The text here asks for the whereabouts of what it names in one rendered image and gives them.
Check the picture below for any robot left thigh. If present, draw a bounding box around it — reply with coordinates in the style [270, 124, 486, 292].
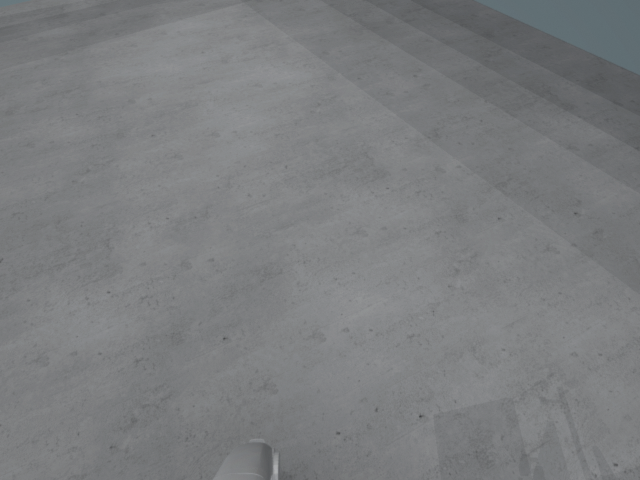
[213, 442, 280, 480]

